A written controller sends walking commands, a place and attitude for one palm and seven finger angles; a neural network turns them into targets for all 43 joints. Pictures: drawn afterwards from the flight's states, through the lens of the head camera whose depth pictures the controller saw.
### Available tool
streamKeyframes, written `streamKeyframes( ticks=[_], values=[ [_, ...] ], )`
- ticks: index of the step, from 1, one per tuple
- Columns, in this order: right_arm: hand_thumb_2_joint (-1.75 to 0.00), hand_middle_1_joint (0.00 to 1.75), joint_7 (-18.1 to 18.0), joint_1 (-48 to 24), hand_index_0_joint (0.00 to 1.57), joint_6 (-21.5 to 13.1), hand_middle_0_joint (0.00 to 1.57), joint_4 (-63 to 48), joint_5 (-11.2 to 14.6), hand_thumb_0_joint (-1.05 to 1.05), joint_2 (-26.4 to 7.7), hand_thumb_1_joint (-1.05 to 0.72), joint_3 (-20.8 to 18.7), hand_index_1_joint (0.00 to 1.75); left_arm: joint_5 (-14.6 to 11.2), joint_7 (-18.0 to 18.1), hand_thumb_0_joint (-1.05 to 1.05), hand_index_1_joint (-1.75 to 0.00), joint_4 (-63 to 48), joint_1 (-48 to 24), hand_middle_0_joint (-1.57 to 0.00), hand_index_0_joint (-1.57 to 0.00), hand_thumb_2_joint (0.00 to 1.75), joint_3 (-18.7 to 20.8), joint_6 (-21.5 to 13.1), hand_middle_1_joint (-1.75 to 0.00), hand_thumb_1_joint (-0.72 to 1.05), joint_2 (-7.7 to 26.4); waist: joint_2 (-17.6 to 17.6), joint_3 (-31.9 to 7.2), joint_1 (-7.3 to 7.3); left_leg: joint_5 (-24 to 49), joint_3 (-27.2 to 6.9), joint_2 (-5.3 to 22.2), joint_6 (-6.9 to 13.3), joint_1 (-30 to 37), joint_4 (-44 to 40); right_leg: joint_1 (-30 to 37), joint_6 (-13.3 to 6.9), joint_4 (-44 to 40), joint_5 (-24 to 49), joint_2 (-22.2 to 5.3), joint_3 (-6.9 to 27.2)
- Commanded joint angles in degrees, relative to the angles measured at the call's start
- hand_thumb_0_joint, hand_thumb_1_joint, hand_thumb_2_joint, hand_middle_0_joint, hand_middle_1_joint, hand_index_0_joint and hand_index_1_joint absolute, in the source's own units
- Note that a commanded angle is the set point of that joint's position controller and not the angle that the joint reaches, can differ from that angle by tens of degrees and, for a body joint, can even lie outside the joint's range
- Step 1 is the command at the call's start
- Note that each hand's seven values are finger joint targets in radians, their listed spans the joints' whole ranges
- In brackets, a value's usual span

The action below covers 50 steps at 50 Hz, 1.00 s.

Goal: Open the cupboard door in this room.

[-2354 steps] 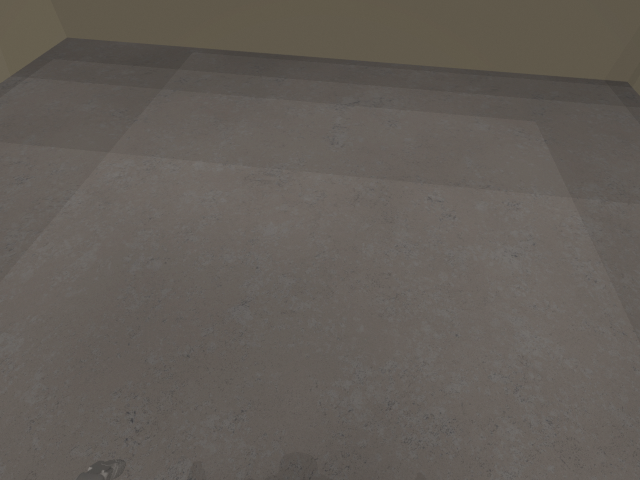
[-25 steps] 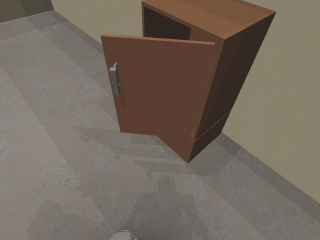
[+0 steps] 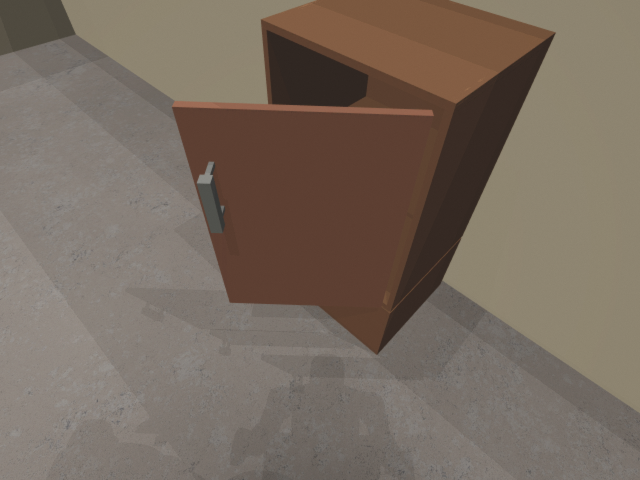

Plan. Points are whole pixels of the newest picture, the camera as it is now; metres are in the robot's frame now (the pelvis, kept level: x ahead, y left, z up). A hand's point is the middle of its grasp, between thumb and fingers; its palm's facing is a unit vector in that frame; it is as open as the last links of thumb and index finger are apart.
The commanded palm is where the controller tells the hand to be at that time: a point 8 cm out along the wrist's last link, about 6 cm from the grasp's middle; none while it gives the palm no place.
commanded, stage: come to a stop and stand still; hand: left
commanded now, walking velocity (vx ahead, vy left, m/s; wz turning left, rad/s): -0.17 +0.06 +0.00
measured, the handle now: (214, 197) +0.59 +0.23 -0.03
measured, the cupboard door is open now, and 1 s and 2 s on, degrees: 42 42 42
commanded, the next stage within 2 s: look again from close up in 0.58 s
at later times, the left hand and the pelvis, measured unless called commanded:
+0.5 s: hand out of the picture +0.05 +0.19 -0.16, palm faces +0.00 -0.96 -0.27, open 7.4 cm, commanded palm none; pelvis +0.01 +0.00 +0.00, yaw -1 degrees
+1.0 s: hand out of the picture +0.05 +0.17 -0.16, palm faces -0.01 -0.98 -0.21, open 7.4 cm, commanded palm none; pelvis +0.02 -0.01 +0.01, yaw -1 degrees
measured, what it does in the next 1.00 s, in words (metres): stands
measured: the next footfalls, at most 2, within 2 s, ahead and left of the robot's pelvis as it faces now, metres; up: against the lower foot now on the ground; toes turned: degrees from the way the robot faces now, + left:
none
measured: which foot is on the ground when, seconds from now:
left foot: down 0.00-1.00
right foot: down 0.00-1.00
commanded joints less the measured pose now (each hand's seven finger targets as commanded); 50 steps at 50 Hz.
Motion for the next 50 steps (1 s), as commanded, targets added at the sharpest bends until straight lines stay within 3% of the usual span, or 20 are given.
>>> streamKeyframes(
  ticks=[1, 4, 6, 8, 10, 13, 14, 15, 16, 17, 19, 20, 21, 22, 25, 27, 36, 39, 50],
  values=[
    [-0.90, 0.30, -0.4, 5.4, 0.20, 0.2, 0.20, -1.8, -0.1, 0.00, -5.0, -0.90, -1.6, 0.30, -0.1, 1.2, 0.00, -0.30, -2.8, 1.9, -0.20, -0.20, 0.90, 2.4, -0.8, -0.30, 0.90, 8.6, -5.7, -4.5, -0.08, 4.9, -2.9, 0.9, -1.1, 2.8, 2.2, 4.3, -6.5, -8.6, 29.4, -12.2, 10.1],
    [-0.90, 0.30, -0.5, 5.3, 0.20, 0.3, 0.20, -2.1, -0.3, 0.00, -6.1, -0.90, -1.7, 0.30, -0.3, 1.1, 0.00, -0.30, -3.6, 0.8, -0.20, -0.20, 0.90, 2.5, -0.3, -0.30, 0.90, 8.1, -0.9, -4.3, 0.26, 14.2, -5.1, 3.9, -0.4, 4.6, -1.5, 3.1, -4.6, -5.5, 24.6, -9.6, 7.1],
    [-0.90, 0.30, -0.7, 4.1, 0.20, 0.0, 0.20, -2.9, -0.8, 0.00, -7.9, -0.90, -1.8, 0.30, -0.3, 1.1, 0.00, -0.30, -4.1, 0.3, -0.20, -0.20, 0.90, 2.2, 0.2, -0.30, 0.90, 6.2, 6.2, -2.7, 0.96, 19.7, -10.1, 9.2, 2.5, 2.4, -7.8, 2.9, -1.1, -1.3, 12.6, -3.6, 2.4],
    [-0.90, 0.30, -0.9, 2.4, 0.20, -0.1, 0.20, -3.5, -0.9, 0.00, -9.6, -0.90, -2.0, 0.30, -0.3, 1.0, 0.00, -0.30, -4.1, 1.1, -0.20, -0.20, 0.90, 2.1, 0.7, -0.30, 0.90, 5.1, 9.1, -1.8, 2.00, 20.2, -12.3, 12.2, 5.3, -0.9, -10.8, 4.7, 0.2, 2.2, 1.5, -1.0, 0.6],
    [-0.90, 0.30, -0.9, 1.4, 0.20, -0.3, 0.20, -3.9, -0.8, 0.00, -9.5, -0.90, -2.0, 0.30, -0.1, 0.8, 0.00, -0.30, -3.7, 2.2, -0.20, -0.20, 0.90, 2.2, 0.8, -0.30, 0.90, 4.7, 8.3, -2.0, 2.55, 14.6, -11.6, 11.8, 5.4, -2.6, -11.1, 6.1, 0.0, 1.3, -1.1, -0.9, 1.3],
    [-0.90, 0.30, -0.5, 0.7, 0.20, -0.3, 0.20, -4.0, -0.6, 0.00, -8.1, -0.90, -1.9, 0.30, 0.1, 0.8, 0.00, -0.30, -3.3, 2.5, -0.20, -0.20, 0.90, 2.0, 0.1, -0.30, 0.90, 5.7, 2.6, -2.0, 2.19, 2.9, -7.8, 6.8, 2.1, -2.1, -8.6, 5.9, -1.1, -6.2, 4.7, -3.5, 5.3],
    [-0.90, 0.30, -0.1, -2.6, 0.20, -1.8, 0.20, -7.6, 0.6, 0.00, -9.7, -0.90, -2.1, 0.30, -0.2, 3.2, 0.00, -0.30, -2.5, 8.4, -0.20, -0.20, 0.90, 1.0, -0.8, -0.30, 0.90, 6.6, 4.8, -4.9, 3.49, 8.9, -2.7, 7.1, -0.6, 3.3, 2.4, 3.8, -1.6, -5.6, 23.4, -7.9, 7.8],
    [-0.90, 0.30, 0.4, 2.8, 0.20, -1.3, 0.20, -8.4, 0.1, 0.00, -5.6, -0.90, -1.4, 0.30, 0.0, 2.9, 0.00, -0.30, -5.4, 3.9, -0.20, -0.20, 0.90, 1.3, -1.7, -0.30, 0.90, 10.0, 3.6, -9.1, -0.44, -0.5, -2.6, 2.6, -0.8, 1.6, 2.8, 5.2, -4.6, -5.6, 16.5, -10.9, 12.7],
    [-0.90, 0.30, 0.8, 3.7, 0.20, -0.9, 0.20, -8.6, -0.3, 0.00, -4.1, -0.90, -0.7, 0.30, 0.1, 2.5, 0.00, -0.30, -6.1, 2.4, -0.20, -0.20, 0.90, 1.3, -2.5, -0.30, 0.90, 10.0, 0.6, -8.8, -0.50, -4.2, -2.1, 1.6, -0.8, 1.7, 1.6, 4.9, -5.7, -7.1, 11.5, -11.8, 13.1],
    [-0.90, 0.30, 0.8, 4.5, 0.20, -0.9, 0.20, -9.0, -0.3, 0.00, -4.2, -0.90, -0.7, 0.30, 0.3, 2.3, 0.00, -0.30, -6.6, 1.7, -0.20, -0.20, 0.90, 1.1, -2.5, -0.30, 0.90, 9.6, -1.1, -5.7, -1.21, -3.6, -3.0, 1.4, -0.4, 3.2, 0.2, 0.4, -5.6, -8.0, 5.8, -10.7, 12.2],
    [-0.90, 0.30, 0.8, 5.3, 0.20, -1.2, 0.20, -8.9, -0.4, 0.00, -5.4, -0.90, -0.8, 0.30, 0.2, 1.9, 0.00, -0.30, -6.8, 1.2, -0.20, -0.20, 0.90, 0.6, -2.1, -0.30, 0.90, 8.1, 0.5, -0.4, -1.50, 0.6, -5.4, 3.7, 0.9, 3.7, -3.2, -4.4, -3.5, -7.4, -0.2, -6.5, 8.5],
    [-0.90, 0.30, 0.7, 5.1, 0.20, -1.4, 0.20, -9.1, -0.5, 0.00, -6.2, -0.90, -0.7, 0.30, 0.2, 1.8, 0.00, -0.30, -6.7, 2.0, -0.20, -0.20, 0.90, 0.6, -1.9, -0.30, 0.90, 7.3, 0.6, 0.7, -1.03, 1.5, -6.9, 5.0, 1.6, 2.4, -5.2, -3.9, -2.6, -6.5, -1.1, -4.4, 7.2],
    [-0.90, 0.30, 0.8, 4.9, 0.20, -1.8, 0.20, -9.2, -0.7, 0.00, -6.4, -0.90, -0.5, 0.30, 0.3, 1.7, 0.00, -0.30, -6.4, 3.1, -0.20, -0.20, 0.90, 0.4, -2.0, -0.30, 0.90, 6.7, 2.9, 0.8, -0.45, 3.5, -7.8, 6.0, 2.2, 1.7, -6.8, -2.2, -2.1, -5.7, -0.1, -3.3, 5.8],
    [-0.90, 0.30, 0.7, 4.0, 0.20, -1.9, 0.20, -9.3, -0.6, 0.00, -6.8, -0.90, -0.4, 0.30, 0.2, 1.6, 0.00, -0.30, -6.1, 4.0, -0.20, -0.20, 0.90, 0.3, -2.0, -0.30, 0.90, 6.4, 1.4, 0.7, 0.13, 2.8, -7.8, 6.2, 2.3, 0.9, -7.3, -0.9, -1.7, -5.6, 0.7, -2.8, 5.6],
    [-0.90, 0.30, 0.6, 3.7, 0.20, -2.0, 0.20, -8.9, -0.5, 0.00, -7.0, -0.90, -0.1, 0.30, 0.0, 1.4, 0.00, -0.30, -5.2, 5.1, -0.20, -0.20, 0.90, 0.0, -2.2, -0.30, 0.90, 6.1, -2.5, 1.0, 0.07, -0.8, -6.3, 4.7, 1.7, 1.2, -7.7, -0.4, -1.8, -8.1, -0.2, -3.9, 7.4],
    [-0.90, 0.30, 0.6, 3.8, 0.20, -2.2, 0.20, -7.8, -0.6, 0.00, -6.7, -0.90, 0.3, 0.30, 0.0, 1.3, 0.00, -0.30, -4.8, 5.3, -0.20, -0.20, 0.90, -0.1, -2.4, -0.30, 0.90, 6.2, -0.4, 1.3, -0.10, 0.1, -5.9, 4.4, 1.5, 2.8, -8.4, -0.9, -1.9, -9.1, 0.2, -4.2, 7.7],
    [-0.90, 0.30, 0.4, 3.7, 0.20, -2.9, 0.20, -3.8, -0.4, 0.00, -6.5, -0.90, 1.1, 0.30, -0.1, 1.2, 0.00, -0.30, -1.9, 6.1, -0.20, -0.20, 0.90, -0.5, -3.0, -0.30, 0.90, 6.4, -0.2, 0.2, 0.50, 4.4, -5.4, 4.8, 1.2, 5.0, -9.9, 2.9, -1.7, -10.1, 6.5, -4.5, 6.9],
    [-0.90, 0.30, 0.3, 3.7, 0.20, -3.0, 0.20, -2.6, -0.5, 0.00, -6.6, -0.90, 1.2, 0.30, -0.2, 1.1, 0.00, -0.30, -1.0, 6.3, -0.20, -0.20, 0.90, -0.5, -3.0, -0.30, 0.90, 6.4, 1.4, 0.1, 0.70, 5.2, -5.1, 4.9, 1.0, 5.2, -10.0, 3.5, -1.7, -10.3, 7.6, -4.7, 7.0],
    [-0.90, 0.30, 0.0, 4.9, 0.20, -3.0, 0.20, 1.0, -0.3, 0.00, -5.5, -0.90, 1.3, 0.30, -0.3, 1.1, 0.00, -0.30, 1.6, 6.5, -0.20, -0.20, 0.90, -0.5, -3.1, -0.30, 0.90, 5.9, 1.0, 0.8, 0.91, 5.6, -4.7, 5.2, 0.6, 5.4, -10.5, 5.0, -1.9, -11.1, 9.5, -4.8, 6.5]
  ],
)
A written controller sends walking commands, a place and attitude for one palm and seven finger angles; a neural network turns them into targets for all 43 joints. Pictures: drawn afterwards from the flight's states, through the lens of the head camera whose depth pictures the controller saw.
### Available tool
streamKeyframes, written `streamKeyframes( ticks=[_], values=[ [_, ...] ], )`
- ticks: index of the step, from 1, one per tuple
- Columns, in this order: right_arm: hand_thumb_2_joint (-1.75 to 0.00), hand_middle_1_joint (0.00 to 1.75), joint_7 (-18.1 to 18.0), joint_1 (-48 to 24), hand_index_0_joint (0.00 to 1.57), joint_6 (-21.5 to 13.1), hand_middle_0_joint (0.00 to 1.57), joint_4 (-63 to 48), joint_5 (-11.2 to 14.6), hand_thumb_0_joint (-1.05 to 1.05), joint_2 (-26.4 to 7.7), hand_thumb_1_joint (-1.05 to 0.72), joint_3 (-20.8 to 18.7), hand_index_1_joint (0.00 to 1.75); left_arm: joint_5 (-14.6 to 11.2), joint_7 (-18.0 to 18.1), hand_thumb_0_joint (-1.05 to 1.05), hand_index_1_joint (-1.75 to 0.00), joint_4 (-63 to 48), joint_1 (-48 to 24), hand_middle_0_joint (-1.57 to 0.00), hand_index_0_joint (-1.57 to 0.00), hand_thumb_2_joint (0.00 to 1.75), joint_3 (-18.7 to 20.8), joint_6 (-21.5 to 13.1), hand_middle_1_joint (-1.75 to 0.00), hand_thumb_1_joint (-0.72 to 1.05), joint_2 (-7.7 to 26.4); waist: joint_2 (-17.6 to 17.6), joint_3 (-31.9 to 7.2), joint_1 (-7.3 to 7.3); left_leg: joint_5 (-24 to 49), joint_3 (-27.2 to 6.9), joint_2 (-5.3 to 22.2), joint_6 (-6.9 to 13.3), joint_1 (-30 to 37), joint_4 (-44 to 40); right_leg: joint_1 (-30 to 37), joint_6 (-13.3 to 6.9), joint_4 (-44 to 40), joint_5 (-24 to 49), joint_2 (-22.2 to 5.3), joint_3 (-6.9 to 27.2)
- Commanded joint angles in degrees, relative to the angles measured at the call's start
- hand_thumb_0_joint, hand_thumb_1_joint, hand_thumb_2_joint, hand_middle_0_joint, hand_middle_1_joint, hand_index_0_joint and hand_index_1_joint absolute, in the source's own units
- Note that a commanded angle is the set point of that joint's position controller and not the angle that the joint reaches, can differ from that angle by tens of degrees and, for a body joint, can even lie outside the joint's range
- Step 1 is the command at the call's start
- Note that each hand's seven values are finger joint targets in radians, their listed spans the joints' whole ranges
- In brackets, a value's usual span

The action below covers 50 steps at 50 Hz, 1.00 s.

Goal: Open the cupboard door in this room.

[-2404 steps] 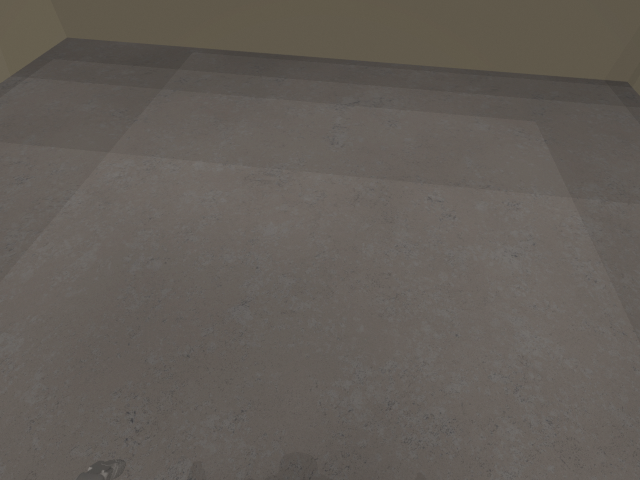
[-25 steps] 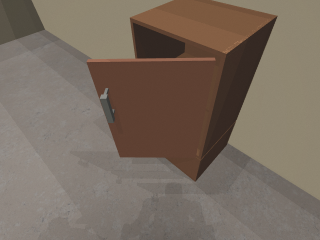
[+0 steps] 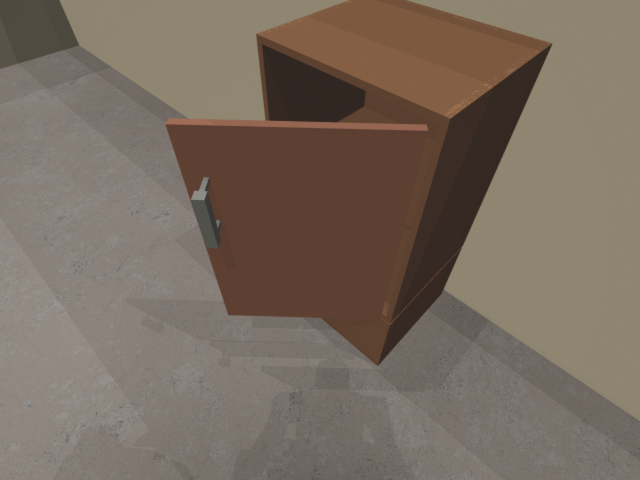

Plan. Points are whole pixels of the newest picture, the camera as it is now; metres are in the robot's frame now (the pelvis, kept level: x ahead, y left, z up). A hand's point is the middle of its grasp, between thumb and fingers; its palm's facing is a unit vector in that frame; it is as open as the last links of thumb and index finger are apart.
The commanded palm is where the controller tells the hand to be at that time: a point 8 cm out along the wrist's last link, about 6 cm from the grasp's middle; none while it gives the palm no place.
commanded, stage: look again from close up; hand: left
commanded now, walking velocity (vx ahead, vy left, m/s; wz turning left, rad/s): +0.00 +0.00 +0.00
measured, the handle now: (209, 213) +0.56 +0.24 -0.04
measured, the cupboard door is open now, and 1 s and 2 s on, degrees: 42 42 42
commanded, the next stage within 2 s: raise the hand with hooked fingers in 0.16 s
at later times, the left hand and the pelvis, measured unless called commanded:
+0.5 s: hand (170, 415) +0.20 +0.20 -0.02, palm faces +0.21 -0.98 -0.02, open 7.7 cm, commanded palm +0.12 +0.25 -0.07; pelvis -0.01 +0.00 -0.03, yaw +3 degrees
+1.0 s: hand (151, 439) +0.18 +0.23 -0.06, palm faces +0.01 -1.00 -0.03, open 10.5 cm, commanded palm +0.15 +0.28 -0.05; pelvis -0.04 +0.00 -0.10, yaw +4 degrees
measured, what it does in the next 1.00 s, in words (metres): lowers itself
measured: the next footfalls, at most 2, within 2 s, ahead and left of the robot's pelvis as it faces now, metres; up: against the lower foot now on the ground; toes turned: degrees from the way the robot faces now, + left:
none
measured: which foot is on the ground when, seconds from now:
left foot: down 0.00-1.00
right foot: down 0.00-1.00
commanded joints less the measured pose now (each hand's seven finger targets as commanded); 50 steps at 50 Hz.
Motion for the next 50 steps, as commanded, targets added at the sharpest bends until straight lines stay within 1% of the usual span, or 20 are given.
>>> streamKeyframes(
  ticks=[1, 12, 13, 14, 15, 16, 17, 18, 19, 20, 21, 23, 26, 27, 30, 35, 39, 42, 46, 50],
  values=[
    [-0.90, 0.30, -0.4, 2.2, 0.20, -0.9, 0.20, -1.3, -0.1, 0.00, -4.9, -0.90, -1.2, 0.30, 0.2, 0.5, 0.00, -0.30, -1.7, 2.3, -0.20, -0.20, 0.90, 1.6, -1.2, -0.30, 0.90, 6.1, -0.6, 1.0, 0.04, 5.1, -5.1, 4.4, 1.7, -0.5, -4.8, -0.3, -1.3, -6.0, 9.4, -6.0, 6.1],
    [-0.90, 0.30, -0.7, 2.8, 0.20, -1.0, 0.20, 0.1, -0.1, 0.00, -4.7, -0.90, -1.3, 0.30, 0.2, 0.5, 0.00, -0.30, -0.4, 3.0, -0.20, -0.20, 0.90, 1.5, -1.3, -0.30, 0.90, 5.3, 0.3, 0.7, 0.04, 7.3, -5.0, 4.7, 1.7, 0.8, -4.9, -0.1, -1.2, -5.8, 11.6, -5.9, 5.9],
    [-0.90, 0.30, -0.3, -3.1, 0.20, -0.9, 0.20, -3.8, 0.7, 0.00, -6.8, -0.90, -1.9, 0.30, 0.5, 2.7, 0.00, -0.30, 2.0, 8.5, -0.20, -0.20, 0.90, 1.5, -1.4, -0.30, 0.90, 5.9, -0.9, 2.9, 2.38, 6.0, -2.5, 5.5, -0.1, -4.6, 7.6, -0.3, 0.8, -6.1, 30.2, -9.9, 9.2],
    [-0.90, 0.30, -3.0, -1.7, 0.20, -9.8, 0.20, -23.6, 3.5, 0.00, -16.0, -0.90, -2.5, 0.30, -11.6, 2.0, 0.00, -0.32, -85.5, -35.0, -0.20, -0.20, 0.89, 10.0, -14.5, -0.32, 0.88, 20.2, 9.2, -26.5, -4.67, 12.9, -5.3, -2.3, 2.0, 9.3, -0.9, 7.0, -0.7, -1.6, 23.4, -3.6, 5.2],
    [-0.90, 0.30, -5.0, -6.0, 0.20, -14.3, 0.20, -20.9, 2.8, 0.00, -11.1, -0.90, -1.9, 0.30, -6.9, 4.5, 0.00, -0.33, -70.7, -8.2, -0.20, -0.20, 0.88, 9.8, -12.2, -0.33, 0.85, 15.9, 14.7, -25.2, 1.25, 19.0, -4.2, -1.2, 2.7, 10.2, -1.1, 5.6, -1.9, 1.5, 14.1, -0.6, 3.0],
    [-0.90, 0.30, -4.4, -6.2, 0.20, -15.6, 0.20, -21.0, 3.7, 0.00, -9.0, -0.90, -2.3, 0.30, -8.4, 5.4, 0.00, -0.34, -60.1, 7.2, -0.21, -0.21, 0.87, 2.3, -4.7, -0.34, 0.83, 2.5, 12.5, -13.9, -0.14, 15.9, -5.4, 0.0, 1.1, 3.2, -0.8, -0.6, -0.7, 0.7, 7.7, -1.0, -0.5],
    [-0.90, 0.30, -4.2, -4.5, 0.20, -16.1, 0.20, -19.7, 4.3, 0.00, -10.4, -0.90, -2.3, 0.30, -10.7, 4.3, 0.00, -0.36, -59.0, 3.8, -0.21, -0.21, 0.86, 0.4, -4.7, -0.36, 0.81, -1.6, 3.6, -4.7, -2.76, 10.7, -6.1, -0.1, 1.4, -0.7, 0.4, -5.5, 0.4, -0.1, 6.4, -0.6, -2.2],
    [-0.90, 0.30, -3.9, -5.2, 0.20, -17.1, 0.20, -22.7, 3.5, 0.00, -12.2, -0.90, -3.4, 0.30, -11.2, 3.1, 0.00, -0.37, -59.0, 0.0, -0.21, -0.21, 0.85, 2.1, -7.9, -0.37, 0.78, 0.3, -3.2, 1.1, -3.92, 5.3, -7.2, -0.8, 2.1, -5.0, 3.0, -11.1, 1.2, 0.0, 2.6, -0.5, -2.9],
    [-0.90, 0.30, -3.6, -4.2, 0.20, -17.5, 0.20, -23.4, 2.5, 0.00, -13.4, -0.90, -4.4, 0.30, -11.2, 1.5, 0.00, -0.39, -55.5, 0.8, -0.21, -0.21, 0.84, 5.4, -11.5, -0.39, 0.76, 2.5, -8.2, 0.6, -4.39, 1.9, -7.1, -1.3, 2.0, -9.0, 6.1, -15.9, 1.5, 1.4, -1.5, -0.3, -3.2],
    [-0.90, 0.30, -3.1, -4.7, 0.20, -17.7, 0.20, -25.0, 1.7, 0.00, -13.0, -0.90, -4.9, 0.30, -11.8, -0.9, 0.00, -0.40, -50.0, 6.6, -0.21, -0.21, 0.83, 6.6, -15.3, -0.40, 0.74, 0.8, -11.5, 0.4, -2.76, -0.7, -7.1, -1.8, 1.5, -13.9, 9.4, -19.5, 1.4, 4.0, -5.4, -0.2, -3.5],
    [-0.90, 0.30, -2.1, -5.7, 0.20, -18.2, 0.20, -27.1, 1.8, 0.00, -12.5, -0.90, -5.3, 0.30, -12.2, -3.8, 0.00, -0.42, -46.5, 13.1, -0.21, -0.21, 0.82, 8.4, -19.4, -0.42, 0.71, 0.7, -9.3, -1.0, 0.32, -1.4, -6.3, -2.7, 0.7, -17.5, 12.0, -19.9, 0.7, 7.2, -6.8, -0.5, -2.9],
    [-0.90, 0.30, -0.3, -7.3, 0.20, -18.6, 0.20, -30.9, 1.3, 0.00, -11.9, -0.90, -6.0, 0.30, -13.9, -10.6, 0.00, -0.45, -46.1, 19.3, -0.22, -0.22, 0.80, 8.5, -28.4, -0.45, 0.67, -1.5, -11.5, -7.1, 3.27, -0.7, -5.6, -3.3, 0.1, -24.4, 18.5, -21.6, 0.1, 15.3, -4.5, -0.3, -2.2],
    [-0.90, 0.30, 2.1, -8.0, 0.20, -18.5, 0.20, -34.5, 1.4, 0.00, -12.3, -0.90, -7.1, 0.30, -14.6, -21.1, 0.00, -0.50, -46.1, 18.3, -0.22, -0.22, 0.77, 13.3, -40.1, -0.50, 0.60, 4.6, -2.8, -12.7, 4.23, 1.7, -5.5, -4.0, -0.4, -32.0, 28.0, -24.1, -1.1, 25.5, 3.1, -0.9, 1.0],
    [-0.90, 0.30, 2.4, -8.9, 0.20, -18.2, 0.20, -36.5, 1.5, 0.00, -12.6, -0.90, -7.2, 0.30, -15.2, -23.0, 0.00, -0.51, -49.3, 16.5, -0.22, -0.22, 0.76, 14.6, -41.3, -0.51, 0.57, 6.6, -1.1, -16.6, 4.50, 2.1, -4.8, -4.1, 0.1, -33.1, 30.1, -24.9, -1.1, 27.5, 3.5, -1.1, 1.8],
    [-0.90, 0.30, 1.1, -10.8, 0.20, -16.7, 0.20, -42.2, 2.6, 0.00, -12.8, -0.90, -6.7, 0.30, -18.4, -24.5, 0.00, -0.55, -58.4, 8.5, -0.23, -0.23, 0.73, 14.9, -37.3, -0.55, 0.50, 7.7, 0.2, -18.5, 3.44, -6.1, -4.1, -4.3, 1.2, -37.0, 32.6, -28.6, -0.2, 26.1, -10.2, -1.2, 4.9],
    [-0.90, 0.30, -1.1, -6.2, 0.20, -14.9, 0.20, -42.5, 2.2, 0.00, -11.8, -0.90, -5.7, 0.30, -17.8, -20.0, 0.00, -0.63, -78.2, 0.4, -0.24, -0.24, 0.68, 14.6, -34.2, -0.63, 0.39, 9.5, 5.6, -24.2, -0.36, -0.4, -6.7, -2.2, 2.4, -33.2, 35.9, -29.8, 0.0, 28.4, -1.8, 0.3, 3.9],
    [-0.90, 0.30, -2.1, -5.2, 0.20, -14.8, 0.20, -40.1, 2.1, 0.00, -11.9, -0.90, -4.6, 0.30, -16.6, -21.4, 0.00, -0.69, -75.4, -1.6, -0.24, -0.24, 0.64, 12.7, -31.2, -0.69, 0.29, 9.6, 5.3, -20.7, -2.79, -2.6, -8.2, -1.4, 2.3, -35.7, 37.0, -33.7, 0.0, 28.4, -4.7, 1.2, 2.4],
    [-0.90, 0.30, -2.6, -5.9, 0.20, -14.9, 0.20, -39.6, 2.6, 0.00, -12.2, -0.90, -4.1, 0.30, -17.8, -24.0, 0.00, -0.74, -71.1, 0.0, -0.25, -0.25, 0.61, 14.9, -27.0, -0.74, 0.22, 11.3, 5.8, -22.5, -1.29, -3.0, -8.7, -1.7, 2.1, -35.8, 36.1, -32.3, -0.2, 28.0, -6.0, 1.3, 1.9],
    [-0.90, 0.30, -3.1, -7.3, 0.20, -14.5, 0.20, -39.9, 2.9, 0.00, -11.8, -0.90, -4.0, 0.30, -20.2, -24.4, 0.00, -0.80, -65.7, 2.9, -0.25, -0.25, 0.57, 20.0, -21.6, -0.80, 0.13, 13.3, 0.9, -23.3, 0.69, -3.7, -9.0, -1.9, 1.9, -37.1, 34.1, -28.4, 0.2, 26.1, -8.6, 1.0, 1.7],
    [-0.90, 0.30, -2.9, -6.7, 0.20, -14.9, 0.20, -40.1, 2.8, 0.00, -11.4, -0.90, -3.7, 0.30, -21.1, -23.0, 0.00, -0.86, -67.9, 1.9, -0.26, -0.26, 0.53, 21.7, -22.9, -0.86, 0.04, 13.8, 0.9, -24.3, 1.23, -3.4, -8.9, -2.0, 1.9, -36.8, 32.4, -27.1, 0.5, 25.5, -9.5, 0.5, 1.7]
  ],
)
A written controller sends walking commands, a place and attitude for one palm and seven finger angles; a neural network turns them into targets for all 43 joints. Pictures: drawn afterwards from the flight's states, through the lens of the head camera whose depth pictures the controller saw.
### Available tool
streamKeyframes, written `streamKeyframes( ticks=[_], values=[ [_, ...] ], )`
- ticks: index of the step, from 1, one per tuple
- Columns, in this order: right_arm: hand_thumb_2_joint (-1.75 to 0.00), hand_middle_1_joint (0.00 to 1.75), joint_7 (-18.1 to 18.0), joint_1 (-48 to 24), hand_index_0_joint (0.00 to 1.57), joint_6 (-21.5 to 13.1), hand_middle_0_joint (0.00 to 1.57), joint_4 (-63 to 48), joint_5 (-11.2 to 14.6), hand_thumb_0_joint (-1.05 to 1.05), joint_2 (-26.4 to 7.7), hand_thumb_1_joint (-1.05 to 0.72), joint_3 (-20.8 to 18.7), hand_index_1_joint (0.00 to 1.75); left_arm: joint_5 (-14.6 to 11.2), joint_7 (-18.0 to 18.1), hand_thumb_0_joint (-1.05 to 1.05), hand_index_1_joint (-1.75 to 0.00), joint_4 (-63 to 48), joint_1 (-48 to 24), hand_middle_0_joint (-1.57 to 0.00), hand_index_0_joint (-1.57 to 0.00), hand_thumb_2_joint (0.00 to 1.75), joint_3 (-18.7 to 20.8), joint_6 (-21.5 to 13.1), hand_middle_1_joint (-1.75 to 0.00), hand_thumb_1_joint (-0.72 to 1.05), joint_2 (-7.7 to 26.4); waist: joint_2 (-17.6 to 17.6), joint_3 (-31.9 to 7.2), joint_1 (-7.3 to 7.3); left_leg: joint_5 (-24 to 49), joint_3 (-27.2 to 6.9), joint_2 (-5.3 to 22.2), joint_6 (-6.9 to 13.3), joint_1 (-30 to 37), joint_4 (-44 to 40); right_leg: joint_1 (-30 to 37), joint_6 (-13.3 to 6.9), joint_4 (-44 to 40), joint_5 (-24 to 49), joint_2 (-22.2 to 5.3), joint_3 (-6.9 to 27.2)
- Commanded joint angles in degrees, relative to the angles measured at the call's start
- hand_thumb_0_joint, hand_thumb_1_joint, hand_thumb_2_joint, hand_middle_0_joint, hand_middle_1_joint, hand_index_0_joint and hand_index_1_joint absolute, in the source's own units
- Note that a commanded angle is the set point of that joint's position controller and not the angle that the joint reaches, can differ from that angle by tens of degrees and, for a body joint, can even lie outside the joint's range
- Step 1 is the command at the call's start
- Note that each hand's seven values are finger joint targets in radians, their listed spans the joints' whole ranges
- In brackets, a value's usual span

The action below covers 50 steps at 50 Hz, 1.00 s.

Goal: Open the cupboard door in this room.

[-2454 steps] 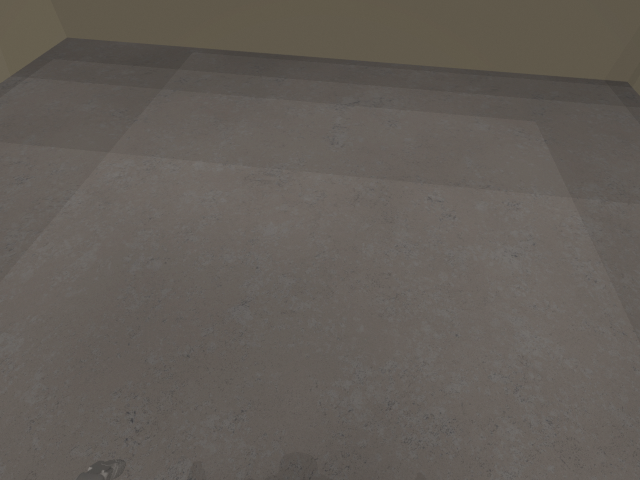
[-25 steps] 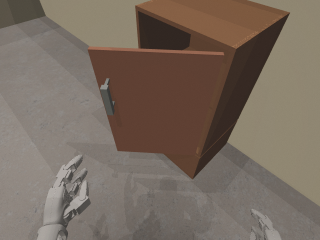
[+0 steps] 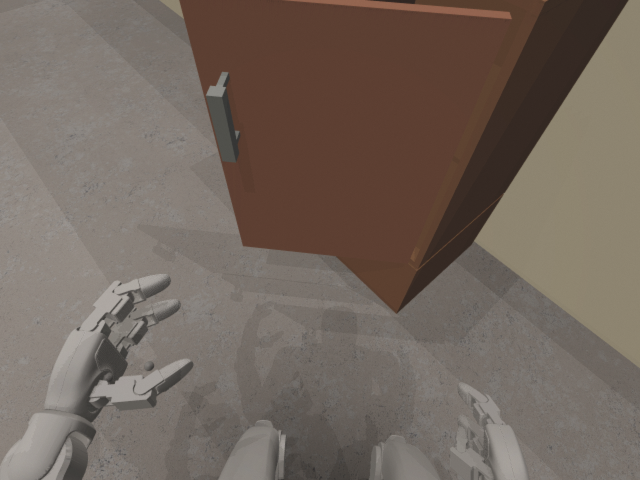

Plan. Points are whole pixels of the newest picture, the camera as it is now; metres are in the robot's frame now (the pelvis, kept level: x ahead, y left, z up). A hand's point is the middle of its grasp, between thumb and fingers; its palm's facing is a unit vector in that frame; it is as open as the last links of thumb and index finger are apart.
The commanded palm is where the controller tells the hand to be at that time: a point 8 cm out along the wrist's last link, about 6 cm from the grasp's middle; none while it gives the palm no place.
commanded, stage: raise the hand with hooked fingers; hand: left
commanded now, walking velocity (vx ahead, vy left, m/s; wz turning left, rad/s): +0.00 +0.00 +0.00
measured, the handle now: (227, 118) +0.61 +0.20 +0.06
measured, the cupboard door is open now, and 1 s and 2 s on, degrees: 42 42 42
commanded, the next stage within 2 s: move the hooked fingers beside the handle in 1.36 s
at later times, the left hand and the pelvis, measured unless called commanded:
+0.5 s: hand (103, 327) +0.26 +0.26 +0.06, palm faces -0.02 -1.00 -0.05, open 13.4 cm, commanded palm +0.25 +0.31 +0.07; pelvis +0.01 +0.02 +0.02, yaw +0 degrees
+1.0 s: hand (84, 281) +0.31 +0.29 +0.08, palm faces -0.04 -1.00 -0.04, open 14.0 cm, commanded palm +0.28 +0.33 +0.08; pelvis +0.02 +0.02 +0.03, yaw -1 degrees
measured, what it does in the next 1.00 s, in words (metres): stands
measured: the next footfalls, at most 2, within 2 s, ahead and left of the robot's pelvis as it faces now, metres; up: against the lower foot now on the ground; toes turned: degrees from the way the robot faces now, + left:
none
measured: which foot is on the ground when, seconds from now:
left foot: down 0.00-1.00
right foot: down 0.00-1.00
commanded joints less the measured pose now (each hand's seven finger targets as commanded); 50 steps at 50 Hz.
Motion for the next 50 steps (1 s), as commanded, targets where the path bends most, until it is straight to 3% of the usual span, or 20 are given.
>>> streamKeyframes(
  ticks=[1, 4, 6, 8, 12, 17, 23, 25, 28, 30, 34, 40, 41, 46, 50],
  values=[
    [-0.90, 0.30, -1.3, -3.5, 0.20, -4.2, 0.20, -9.8, 0.2, 0.00, -10.7, -0.90, -5.4, 0.30, -2.3, 1.3, 0.00, -0.87, -10.0, -0.8, -0.26, -0.26, 0.52, 7.7, -4.6, -0.87, 0.01, 8.6, -0.4, -13.8, 0.65, 12.1, -1.8, -3.2, 1.2, 8.3, -11.8, 11.9, 0.4, -12.3, 4.8, 2.1, 6.5],
    [-0.90, 0.30, -1.2, -2.0, 0.20, -4.8, 0.20, -9.1, 0.2, 0.00, -11.2, -0.90, -5.6, 0.30, -1.9, 1.6, 0.00, -0.92, -9.1, -2.1, -0.27, -0.27, 0.49, 6.4, -6.7, -0.92, -0.06, 7.7, -0.5, -12.6, -0.58, 10.3, -1.7, -3.3, 1.2, 9.0, -12.6, 9.9, 0.7, -12.8, 3.0, 1.9, 6.1],
    [-0.90, 0.30, -1.3, -1.2, 0.20, -4.9, 0.20, -9.0, 0.3, 0.00, -12.1, -0.90, -5.6, 0.30, -1.8, 1.2, 0.00, -0.94, -7.2, -3.9, -0.27, -0.27, 0.47, 7.3, -7.3, -0.94, -0.10, 9.4, -0.9, -11.2, -0.67, 8.6, -1.8, -3.3, 1.2, 8.6, -13.1, 9.0, 0.4, -12.9, 1.0, 2.1, 5.8],
    [-0.90, 0.30, -1.3, -0.5, 0.20, -5.1, 0.20, -9.1, 0.5, 0.00, -12.5, -0.90, -5.6, 0.30, -1.7, 0.5, 0.00, -0.98, -7.6, -5.7, -0.27, -0.27, 0.45, 6.7, -7.6, -0.98, -0.15, 9.4, 0.9, -11.3, -1.24, 7.5, -1.6, -3.4, 1.3, 10.0, -14.0, 8.4, 0.5, -13.3, 0.8, 2.0, 5.8],
    [-0.90, 0.30, -1.5, 0.8, 0.20, -5.0, 0.20, -9.4, 0.5, 0.00, -13.2, -0.90, -5.7, 0.30, -2.2, -0.4, 0.00, -1.03, -7.4, -6.5, -0.28, -0.28, 0.41, 9.3, -7.5, -1.03, -0.24, 12.2, 2.1, -13.2, -0.43, 10.7, -1.7, -3.4, 1.3, 12.1, -15.0, 10.3, 0.2, -12.9, 4.8, 2.3, 5.1],
    [-0.90, 0.30, -1.2, 1.4, 0.20, -4.7, 0.20, -9.5, 0.4, 0.00, -13.6, -0.90, -5.4, 0.30, -2.5, -0.7, 0.00, -1.11, -6.8, -8.4, -0.29, -0.29, 0.36, 9.9, -6.9, -1.11, -0.36, 12.8, 4.9, -12.7, -0.46, 13.9, -2.1, -3.2, 0.8, 15.3, -16.2, 10.1, -0.1, -12.3, 8.4, 2.8, 3.8],
    [-0.90, 0.30, -1.0, 2.2, 0.20, -4.2, 0.20, -9.9, 0.3, 0.00, -14.2, -0.90, -5.1, 0.30, -2.4, -2.3, 0.00, -1.20, -4.6, -12.0, -0.30, -0.30, 0.30, 10.6, -5.2, -1.20, -0.50, 14.3, 5.6, -13.2, -1.14, 16.2, -2.3, -3.1, 0.6, 17.3, -16.5, 10.1, 0.1, -12.7, 10.8, 2.9, 3.4],
    [-0.90, 0.30, -1.1, 2.4, 0.20, -4.1, 0.20, -10.1, 0.4, 0.00, -14.3, -0.90, -4.9, 0.30, -2.6, -2.8, 0.00, -1.20, -3.1, -13.0, -0.30, -0.30, 0.30, 11.2, -4.5, -1.20, -0.50, 14.8, 4.2, -12.6, -1.17, 16.4, -2.6, -3.0, 0.5, 17.4, -16.9, 10.2, 0.1, -12.9, 11.0, 3.1, 3.2],
    [-0.90, 0.30, -1.1, 2.5, 0.20, -3.9, 0.20, -10.0, 0.4, 0.00, -14.5, -0.90, -4.7, 0.30, -3.0, -4.0, 0.00, -1.20, -2.7, -16.2, -0.30, -0.30, 0.30, 12.0, -4.1, -1.20, -0.50, 16.0, 5.6, -13.7, -1.18, 17.8, -2.8, -2.9, 0.3, 18.7, -16.9, 10.3, 0.0, -12.8, 11.9, 3.2, 3.2],
    [-0.90, 0.30, -1.2, 2.7, 0.20, -3.9, 0.20, -9.8, 0.4, 0.00, -14.6, -0.90, -4.6, 0.30, -3.2, -4.7, 0.00, -1.20, -1.0, -17.2, -0.30, -0.30, 0.30, 12.7, -3.7, -1.20, -0.50, 16.8, 4.1, -13.8, -1.30, 17.7, -2.8, -2.9, 0.4, 18.7, -17.0, 10.5, 0.1, -13.2, 11.9, 3.2, 3.2],
    [-0.90, 0.30, -1.5, 3.0, 0.20, -3.5, 0.20, -9.6, 0.5, 0.00, -14.9, -0.90, -4.5, 0.30, -3.4, -6.2, 0.00, -1.20, 1.7, -20.5, -0.30, -0.30, 0.30, 13.7, -3.0, -1.20, -0.50, 18.3, 4.4, -14.3, -1.43, 18.4, -2.7, -2.9, 0.4, 19.1, -16.9, 10.6, 0.0, -13.3, 12.4, 3.3, 3.4],
    [-0.90, 0.30, -1.6, 3.5, 0.20, -3.2, 0.20, -9.2, 0.5, 0.00, -15.2, -0.90, -4.4, 0.30, -4.4, -8.3, 0.00, -1.20, 4.6, -24.2, -0.30, -0.30, 0.30, 16.8, -2.7, -1.20, -0.50, 22.0, 4.7, -16.1, -0.90, 20.5, -2.3, -3.0, 0.5, 19.6, -17.0, 12.6, -0.1, -14.0, 14.3, 3.2, 3.9],
    [-0.90, 0.30, -1.7, 4.0, 0.20, -3.1, 0.20, -9.0, 0.4, 0.00, -15.3, -0.90, -4.4, 0.30, -4.6, -8.5, 0.00, -1.20, 6.4, -24.5, -0.30, -0.30, 0.30, 17.5, -2.5, -1.20, -0.50, 22.9, 3.4, -15.3, -1.02, 21.1, -2.2, -3.0, 0.6, 19.0, -16.7, 12.8, -0.2, -14.0, 15.0, 3.6, 3.9],
    [-0.90, 0.30, -1.4, 4.3, 0.20, -2.9, 0.20, -9.4, 0.6, 0.00, -15.4, -0.90, -4.6, 0.30, -5.3, -10.2, 0.00, -1.20, 9.3, -24.1, -0.30, -0.30, 0.30, 16.2, -2.2, -1.20, -0.50, 21.3, 3.8, -15.3, -0.81, 20.5, -1.6, -3.2, 0.8, 18.4, -17.0, 13.7, -0.2, -14.6, 15.1, 3.4, 4.3],
    [-0.90, 0.30, -0.9, 4.6, 0.20, -2.7, 0.20, -9.7, 0.6, 0.00, -15.5, -0.90, -4.9, 0.30, -5.0, -9.6, 0.00, -1.20, 7.8, -23.6, -0.30, -0.30, 0.30, 17.1, -2.7, -1.20, -0.50, 22.4, 3.0, -15.9, -0.93, 20.3, -1.5, -3.2, 1.0, 18.2, -17.1, 13.8, 0.2, -14.8, 15.2, 3.3, 4.5]
  ],
)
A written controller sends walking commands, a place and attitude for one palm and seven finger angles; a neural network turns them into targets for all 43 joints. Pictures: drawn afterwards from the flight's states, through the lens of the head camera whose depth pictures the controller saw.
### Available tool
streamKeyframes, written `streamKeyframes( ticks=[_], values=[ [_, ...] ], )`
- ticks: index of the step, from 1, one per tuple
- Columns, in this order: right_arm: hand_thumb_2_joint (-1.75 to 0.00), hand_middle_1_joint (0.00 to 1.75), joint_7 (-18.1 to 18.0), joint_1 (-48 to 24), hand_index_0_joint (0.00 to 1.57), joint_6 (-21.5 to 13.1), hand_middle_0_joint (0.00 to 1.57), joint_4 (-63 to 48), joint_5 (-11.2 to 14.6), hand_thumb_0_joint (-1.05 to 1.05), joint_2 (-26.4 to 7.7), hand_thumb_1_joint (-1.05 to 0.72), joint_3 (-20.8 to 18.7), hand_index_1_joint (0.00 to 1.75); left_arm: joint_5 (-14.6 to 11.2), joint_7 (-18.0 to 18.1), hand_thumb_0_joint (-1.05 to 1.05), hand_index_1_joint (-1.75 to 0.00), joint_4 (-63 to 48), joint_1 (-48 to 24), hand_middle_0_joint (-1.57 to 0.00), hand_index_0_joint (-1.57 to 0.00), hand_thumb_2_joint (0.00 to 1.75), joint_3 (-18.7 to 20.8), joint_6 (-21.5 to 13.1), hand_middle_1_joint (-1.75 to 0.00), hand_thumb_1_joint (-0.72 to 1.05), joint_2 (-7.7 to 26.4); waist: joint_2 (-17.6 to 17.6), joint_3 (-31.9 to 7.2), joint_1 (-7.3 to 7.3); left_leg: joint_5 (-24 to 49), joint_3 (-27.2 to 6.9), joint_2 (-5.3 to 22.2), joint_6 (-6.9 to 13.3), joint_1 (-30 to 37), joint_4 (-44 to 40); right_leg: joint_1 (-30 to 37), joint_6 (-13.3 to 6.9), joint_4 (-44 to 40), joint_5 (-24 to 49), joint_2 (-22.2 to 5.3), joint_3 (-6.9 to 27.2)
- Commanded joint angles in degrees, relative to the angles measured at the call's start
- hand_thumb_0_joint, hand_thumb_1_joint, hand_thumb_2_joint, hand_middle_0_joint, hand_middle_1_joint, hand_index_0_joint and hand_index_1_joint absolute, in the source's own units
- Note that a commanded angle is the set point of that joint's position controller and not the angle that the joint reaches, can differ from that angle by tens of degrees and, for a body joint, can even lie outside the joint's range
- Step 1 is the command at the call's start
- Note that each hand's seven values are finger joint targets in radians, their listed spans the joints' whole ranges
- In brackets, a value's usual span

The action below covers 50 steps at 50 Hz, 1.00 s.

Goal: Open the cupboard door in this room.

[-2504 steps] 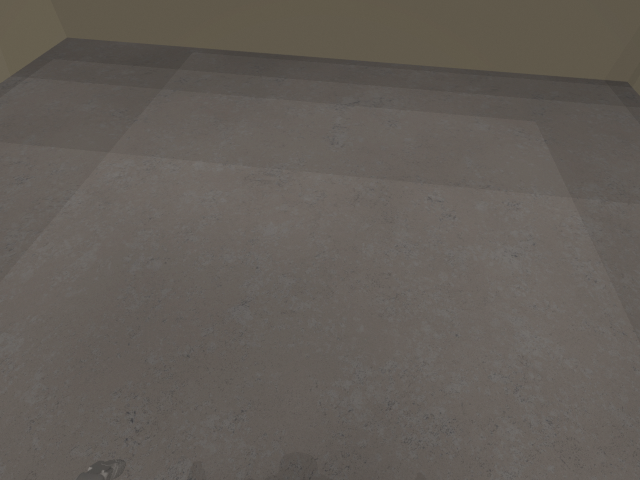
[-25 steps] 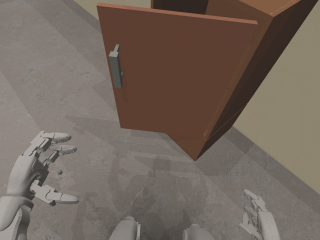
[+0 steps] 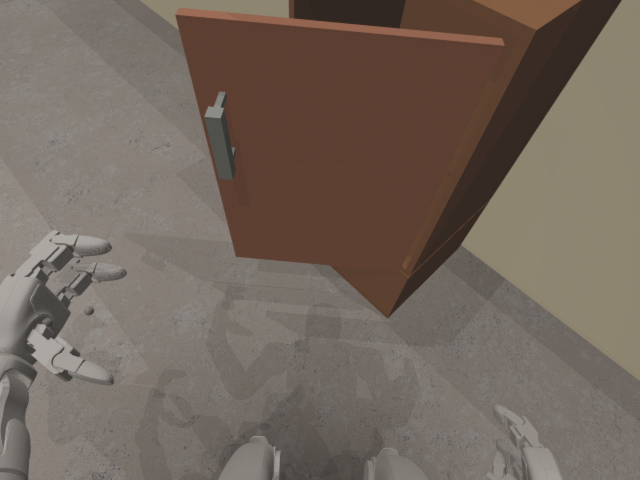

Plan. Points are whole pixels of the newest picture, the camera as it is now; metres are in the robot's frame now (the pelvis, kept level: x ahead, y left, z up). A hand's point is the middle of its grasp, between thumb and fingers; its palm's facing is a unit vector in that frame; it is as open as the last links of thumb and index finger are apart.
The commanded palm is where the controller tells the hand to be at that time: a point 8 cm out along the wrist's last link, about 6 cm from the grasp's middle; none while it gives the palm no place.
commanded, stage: raise the hand with hooked fingers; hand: left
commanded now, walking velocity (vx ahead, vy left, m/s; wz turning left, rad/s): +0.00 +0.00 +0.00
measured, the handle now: (224, 136) +0.59 +0.19 +0.04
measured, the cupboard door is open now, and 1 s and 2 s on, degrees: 42 42 42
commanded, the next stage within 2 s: move the hooked fingers beside the handle in 0.36 s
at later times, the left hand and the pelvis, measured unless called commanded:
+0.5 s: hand (97, 317) +0.28 +0.27 +0.05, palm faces -0.01 -1.00 -0.04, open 14.0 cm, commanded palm +0.27 +0.31 +0.05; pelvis +0.00 -0.01 +0.00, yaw +0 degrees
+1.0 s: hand (133, 245) +0.38 +0.26 +0.04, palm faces -0.03 -1.00 -0.02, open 14.0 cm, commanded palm +0.36 +0.30 +0.05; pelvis +0.00 +0.00 -0.01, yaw -1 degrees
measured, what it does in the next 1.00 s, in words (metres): stands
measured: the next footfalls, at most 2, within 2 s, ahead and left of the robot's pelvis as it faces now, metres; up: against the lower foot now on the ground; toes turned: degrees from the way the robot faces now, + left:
none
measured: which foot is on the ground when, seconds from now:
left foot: down 0.00-1.00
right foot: down 0.00-1.00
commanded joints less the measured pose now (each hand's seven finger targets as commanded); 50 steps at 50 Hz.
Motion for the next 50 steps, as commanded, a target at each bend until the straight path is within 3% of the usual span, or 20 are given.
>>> streamKeyframes(
  ticks=[1, 3, 7, 13, 15, 23, 27, 29, 32, 34, 35, 37, 42, 43, 46, 50],
  values=[
    [-0.90, 0.30, -0.4, 0.1, 0.20, -2.9, 0.20, -8.0, -0.1, 0.00, -8.9, -0.90, -4.3, 0.30, -1.4, 0.4, 0.00, -1.20, -12.0, -6.6, -0.30, -0.30, 0.30, 6.1, -4.4, -1.20, -0.50, 14.0, 4.4, -15.9, 0.78, 19.0, -3.4, -2.5, -0.6, 12.0, -9.2, 7.9, -1.8, -6.2, 12.4, 3.4, 2.7],
    [-0.90, 0.30, -0.3, 0.1, 0.20, -2.6, 0.20, -8.0, 0.0, 0.00, -8.7, -0.90, -4.2, 0.30, -1.3, 1.0, 0.00, -1.20, -12.8, -6.9, -0.30, -0.30, 0.30, 6.3, -5.1, -1.20, -0.50, 13.9, 6.6, -16.4, 0.95, 19.2, -3.4, -2.5, -0.8, 12.9, -9.8, 7.7, -1.7, -6.0, 12.2, 3.3, 2.6],
    [-0.90, 0.30, -0.4, 0.2, 0.20, -2.3, 0.20, -8.1, 0.0, 0.00, -8.7, -0.90, -4.0, 0.30, -1.3, 1.4, 0.00, -1.20, -11.1, -7.2, -0.30, -0.30, 0.30, 6.4, -5.5, -1.20, -0.50, 13.8, 4.3, -14.8, 0.47, 15.8, -3.1, -2.5, -0.5, 11.0, -9.9, 7.8, -1.6, -6.7, 9.8, 3.4, 3.0],
    [-0.90, 0.30, -0.7, 0.0, 0.20, -2.4, 0.20, -8.0, 0.1, 0.00, -8.4, -0.90, -3.9, 0.30, -1.1, 0.8, 0.00, -1.20, -12.5, -7.9, -0.30, -0.30, 0.30, 5.6, -5.6, -1.20, -0.50, 13.6, 6.7, -16.6, 0.38, 16.6, -2.9, -2.6, -0.4, 12.1, -9.5, 8.4, -1.5, -6.8, 11.1, 3.1, 3.5],
    [-0.90, 0.30, -0.8, -0.2, 0.20, -2.4, 0.20, -8.0, 0.2, 0.00, -8.5, -0.90, -3.9, 0.30, -1.3, 0.7, 0.00, -1.20, -11.1, -7.3, -0.30, -0.30, 0.30, 5.2, -5.3, -1.20, -0.50, 12.8, 4.6, -15.0, 0.12, 14.9, -3.0, -2.6, -0.4, 10.7, -9.6, 7.7, -1.4, -7.1, 9.6, 3.1, 3.4],
    [-0.90, 0.30, -1.0, -0.4, 0.20, -2.5, 0.20, -8.2, 0.2, 0.00, -8.4, -0.90, -3.6, 0.30, -1.3, 0.1, 0.00, -1.20, -11.0, -8.8, -0.30, -0.30, 0.30, 5.1, -4.9, -1.20, -0.50, 13.2, 5.0, -15.5, 0.10, 14.7, -3.0, -2.6, -0.3, 10.5, -9.1, 7.8, -1.5, -6.7, 9.6, 3.1, 3.7],
    [-0.90, 0.30, -1.7, 0.2, 0.20, -2.5, 0.20, -6.3, 0.0, 0.00, -8.6, -0.90, -3.4, 0.30, -0.3, 0.7, 0.00, -1.20, -8.4, -18.4, -0.30, -0.30, 0.30, 4.2, -5.1, -1.20, -0.50, 13.9, 4.8, -14.6, -1.66, 12.9, -3.2, -2.3, -0.3, 9.7, -7.9, 5.0, -1.4, -6.3, 8.1, 3.1, 3.9],
    [-0.90, 0.30, -2.1, 0.4, 0.20, -2.4, 0.20, -5.8, 0.1, 0.00, -8.8, -0.90, -3.4, 0.30, 0.2, 0.6, 0.00, -1.20, -5.6, -21.1, -0.30, -0.30, 0.30, 4.0, -5.0, -1.20, -0.50, 14.2, 4.4, -14.3, -1.77, 11.2, -3.4, -2.2, -0.3, 8.9, -7.9, 4.3, -1.4, -6.3, 6.2, 2.9, 4.0],
    [-0.90, 0.30, -2.1, 0.8, 0.20, -2.2, 0.20, -5.5, 0.0, 0.00, -8.7, -0.90, -3.3, 0.30, 1.2, 0.1, 0.00, -1.20, -5.5, -24.7, -0.30, -0.30, 0.30, 3.6, -4.9, -1.20, -0.50, 15.3, 7.3, -18.5, -1.26, 14.8, -3.2, -2.3, -0.2, 11.2, -7.5, 5.5, -1.7, -5.6, 9.7, 2.8, 4.3],
    [-0.90, 0.30, -2.0, 1.3, 0.20, -1.7, 0.20, -5.6, 0.0, 0.00, -8.9, -0.90, -3.5, 0.30, 1.4, 0.2, 0.00, -1.20, -2.9, -23.4, -0.30, -0.30, 0.30, 4.7, -4.2, -1.20, -0.50, 16.3, 5.3, -18.7, -0.80, 16.2, -3.3, -2.2, -0.4, 10.9, -7.7, 6.2, -1.6, -5.4, 11.1, 2.8, 3.9],
    [-0.90, 0.30, -1.9, 1.2, 0.20, -1.4, 0.20, -5.5, 0.1, 0.00, -8.9, -0.90, -3.4, 0.30, 1.7, 0.4, 0.00, -1.20, -1.6, -24.2, -0.30, -0.30, 0.30, 4.6, -3.9, -1.20, -0.50, 16.4, 5.9, -18.1, -0.80, 15.7, -3.2, -2.1, -0.4, 10.4, -7.9, 5.7, -1.5, -5.4, 10.6, 2.7, 3.9],
    [-0.90, 0.30, -1.8, 1.8, 0.20, -0.6, 0.20, -5.1, 0.0, 0.00, -9.1, -0.90, -3.3, 0.30, 2.0, 0.7, 0.00, -1.20, 1.5, -27.1, -0.30, -0.30, 0.30, 5.6, -3.3, -1.20, -0.50, 17.7, 4.4, -17.9, -1.10, 15.9, -3.1, -2.0, -0.4, 9.2, -7.5, 5.8, -1.5, -5.1, 11.1, 3.0, 3.8],
    [-0.90, 0.30, -1.3, 3.1, 0.20, 0.7, 0.20, -5.1, -0.1, 0.00, -9.1, -0.90, -3.6, 0.30, 3.4, 1.8, 0.00, -1.20, 3.1, -31.9, -0.30, -0.30, 0.30, 4.6, -4.0, -1.20, -0.50, 17.9, 6.5, -20.8, -1.29, 17.9, -3.1, -1.9, -0.5, 11.4, -7.6, 5.1, -1.6, -4.7, 12.3, 3.0, 3.7],
    [-0.90, 0.30, -1.2, 3.2, 0.20, 0.9, 0.20, -5.0, -0.1, 0.00, -9.0, -0.90, -3.6, 0.30, 3.5, 1.9, 0.00, -1.20, 3.4, -33.5, -0.30, -0.30, 0.30, 3.3, -4.1, -1.20, -0.50, 16.6, 6.3, -20.9, -1.80, 18.0, -3.1, -2.0, -0.4, 11.3, -7.4, 5.1, -1.5, -4.7, 12.8, 2.9, 3.9],
    [-0.90, 0.30, -1.1, 4.3, 0.20, 1.9, 0.20, -4.2, -0.2, 0.00, -9.4, -0.90, -3.8, 0.30, 4.2, 2.5, 0.00, -1.20, 7.0, -35.0, -0.30, -0.30, 0.30, 4.4, -4.7, -1.20, -0.50, 18.2, 4.7, -19.8, -2.16, 17.9, -3.3, -1.8, -0.3, 10.0, -7.2, 4.5, -1.6, -4.5, 12.6, 3.2, 3.6],
    [-0.90, 0.30, -0.7, 5.3, 0.20, 3.0, 0.20, -3.4, -0.3, 0.00, -9.5, -0.90, -4.1, 0.30, 5.3, 3.3, 0.00, -1.20, 8.4, -39.0, -0.30, -0.30, 0.30, 3.9, -5.4, -1.20, -0.50, 18.2, 6.3, -21.7, -2.40, 19.3, -3.6, -1.6, -0.5, 12.1, -7.5, 3.4, -1.5, -4.4, 13.0, 3.0, 3.4]
  ],
)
